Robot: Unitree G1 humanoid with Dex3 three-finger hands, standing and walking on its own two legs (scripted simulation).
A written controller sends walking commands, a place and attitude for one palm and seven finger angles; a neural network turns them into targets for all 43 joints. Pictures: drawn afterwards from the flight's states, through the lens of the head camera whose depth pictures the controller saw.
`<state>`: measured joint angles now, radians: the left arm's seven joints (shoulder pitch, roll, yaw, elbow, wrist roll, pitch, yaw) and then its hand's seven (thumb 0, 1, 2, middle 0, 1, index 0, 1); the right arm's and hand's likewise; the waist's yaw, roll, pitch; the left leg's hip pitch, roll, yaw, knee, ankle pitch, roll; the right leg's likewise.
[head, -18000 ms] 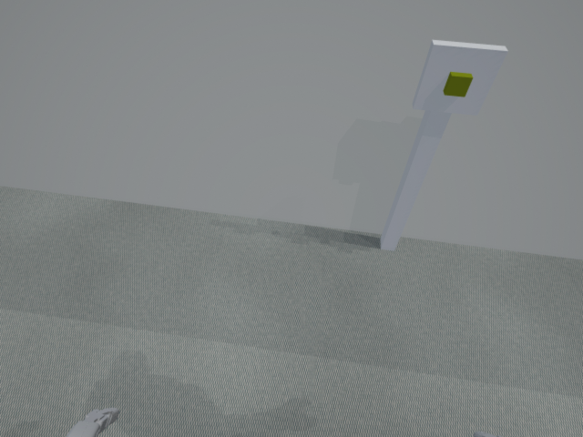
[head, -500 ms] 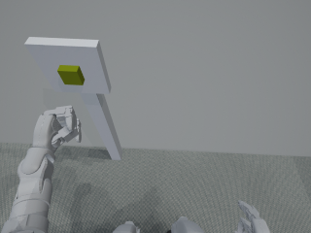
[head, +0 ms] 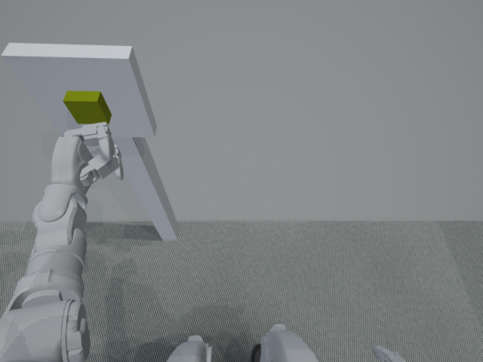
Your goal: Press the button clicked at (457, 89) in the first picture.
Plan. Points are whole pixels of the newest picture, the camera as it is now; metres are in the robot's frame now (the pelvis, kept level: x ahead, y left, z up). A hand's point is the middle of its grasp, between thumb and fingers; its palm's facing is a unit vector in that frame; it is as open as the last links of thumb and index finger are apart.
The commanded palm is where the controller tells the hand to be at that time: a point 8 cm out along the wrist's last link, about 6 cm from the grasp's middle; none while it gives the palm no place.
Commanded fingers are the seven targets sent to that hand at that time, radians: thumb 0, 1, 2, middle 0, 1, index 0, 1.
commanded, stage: aim a knuckle at the button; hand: left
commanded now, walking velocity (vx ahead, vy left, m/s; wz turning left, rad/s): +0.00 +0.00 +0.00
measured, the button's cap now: (89, 106) +0.52 +0.25 +0.08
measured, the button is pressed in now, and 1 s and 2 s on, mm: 0 0 12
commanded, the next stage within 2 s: press the button with the knuckle in 0.74 s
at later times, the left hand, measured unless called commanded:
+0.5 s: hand (110, 167) +0.41 +0.21 +0.06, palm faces -0.02 -1.00 +0.00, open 3.1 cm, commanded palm +0.39 +0.26 +0.06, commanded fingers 0.00 0.90 0.90 -1.30 -1.50 -1.30 -1.50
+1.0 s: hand (105, 168) +0.41 +0.22 +0.06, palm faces +0.03 -1.00 -0.02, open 3.1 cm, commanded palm +0.39 +0.27 +0.06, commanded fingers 0.00 0.90 0.90 -1.30 -1.50 -1.30 -1.50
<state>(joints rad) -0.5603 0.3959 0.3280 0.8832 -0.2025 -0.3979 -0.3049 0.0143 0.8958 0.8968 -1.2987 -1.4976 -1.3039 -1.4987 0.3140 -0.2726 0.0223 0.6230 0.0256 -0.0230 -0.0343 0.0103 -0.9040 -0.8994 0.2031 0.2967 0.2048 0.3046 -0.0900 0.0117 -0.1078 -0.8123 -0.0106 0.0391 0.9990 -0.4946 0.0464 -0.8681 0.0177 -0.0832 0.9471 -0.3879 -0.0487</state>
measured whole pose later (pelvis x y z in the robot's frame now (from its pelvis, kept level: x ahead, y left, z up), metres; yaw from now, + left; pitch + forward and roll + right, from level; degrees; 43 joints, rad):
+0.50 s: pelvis +0.00 +0.01 +0.00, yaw +0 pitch +17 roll -2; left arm -0.53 0.37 0.30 0.88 -0.22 -0.42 -0.32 0.01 0.90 0.90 -1.30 -1.50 -1.30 -1.50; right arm 0.29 -0.27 0.02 0.60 0.03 0.02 -0.04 0.01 -0.90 -0.90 0.20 0.30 0.20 0.30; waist -0.08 0.01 -0.11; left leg -0.79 -0.01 0.03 0.99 -0.49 0.05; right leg -0.84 0.02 -0.09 0.92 -0.38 -0.04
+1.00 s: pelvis +0.00 +0.00 +0.00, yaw +0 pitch +17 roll -1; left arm -0.51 0.38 0.33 0.86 -0.20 -0.42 -0.29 0.01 0.89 0.90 -1.30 -1.50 -1.31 -1.50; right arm 0.30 -0.26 0.03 0.60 0.03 0.02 -0.04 0.01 -0.90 -0.90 0.20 0.30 0.21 0.30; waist -0.08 0.00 -0.10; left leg -0.79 -0.01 0.03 0.99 -0.49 0.05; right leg -0.84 0.02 -0.09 0.92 -0.38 -0.05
